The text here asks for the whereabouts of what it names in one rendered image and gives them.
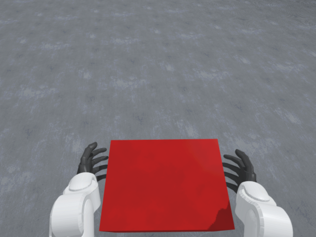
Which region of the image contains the robot right forearm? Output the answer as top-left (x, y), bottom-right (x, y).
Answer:
top-left (235, 181), bottom-right (293, 237)

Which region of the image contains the right robot hand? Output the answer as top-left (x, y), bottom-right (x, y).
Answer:
top-left (222, 149), bottom-right (257, 194)

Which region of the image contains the carton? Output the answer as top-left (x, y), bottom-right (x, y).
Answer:
top-left (99, 139), bottom-right (235, 233)

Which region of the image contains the left robot hand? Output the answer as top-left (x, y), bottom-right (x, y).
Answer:
top-left (77, 142), bottom-right (109, 181)

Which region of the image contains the robot left forearm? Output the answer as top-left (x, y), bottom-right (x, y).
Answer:
top-left (49, 172), bottom-right (101, 237)

